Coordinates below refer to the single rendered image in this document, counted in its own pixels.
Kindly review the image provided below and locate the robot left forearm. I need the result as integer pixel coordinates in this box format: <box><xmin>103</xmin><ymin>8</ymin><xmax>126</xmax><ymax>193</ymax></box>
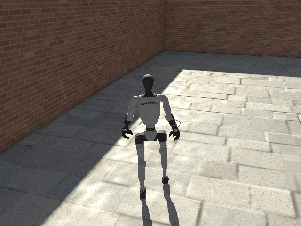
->
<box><xmin>122</xmin><ymin>115</ymin><xmax>131</xmax><ymax>131</ymax></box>

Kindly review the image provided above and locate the robot right upper arm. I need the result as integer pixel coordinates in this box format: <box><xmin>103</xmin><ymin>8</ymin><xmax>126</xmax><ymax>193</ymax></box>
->
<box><xmin>158</xmin><ymin>94</ymin><xmax>173</xmax><ymax>121</ymax></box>

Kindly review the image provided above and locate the robot right forearm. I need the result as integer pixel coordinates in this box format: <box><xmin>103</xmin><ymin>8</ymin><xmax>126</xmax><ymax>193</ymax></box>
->
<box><xmin>168</xmin><ymin>113</ymin><xmax>179</xmax><ymax>132</ymax></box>

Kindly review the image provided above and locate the robot left upper arm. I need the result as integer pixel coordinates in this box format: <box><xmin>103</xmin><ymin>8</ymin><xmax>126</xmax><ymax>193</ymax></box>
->
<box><xmin>126</xmin><ymin>96</ymin><xmax>139</xmax><ymax>121</ymax></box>

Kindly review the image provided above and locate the humanoid robot head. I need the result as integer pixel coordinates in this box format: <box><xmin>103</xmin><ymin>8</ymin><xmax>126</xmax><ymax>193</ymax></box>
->
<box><xmin>141</xmin><ymin>74</ymin><xmax>156</xmax><ymax>97</ymax></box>

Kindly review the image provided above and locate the left robot thigh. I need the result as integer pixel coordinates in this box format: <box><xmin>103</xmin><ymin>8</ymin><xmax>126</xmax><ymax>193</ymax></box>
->
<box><xmin>135</xmin><ymin>132</ymin><xmax>146</xmax><ymax>169</ymax></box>

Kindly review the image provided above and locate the robot right hand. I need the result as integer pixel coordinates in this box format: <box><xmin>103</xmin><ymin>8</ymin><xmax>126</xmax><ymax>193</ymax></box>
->
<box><xmin>169</xmin><ymin>130</ymin><xmax>180</xmax><ymax>141</ymax></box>

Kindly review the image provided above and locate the robot left hand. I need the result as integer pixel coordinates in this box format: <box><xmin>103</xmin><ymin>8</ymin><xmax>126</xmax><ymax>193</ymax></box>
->
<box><xmin>122</xmin><ymin>130</ymin><xmax>133</xmax><ymax>139</ymax></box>

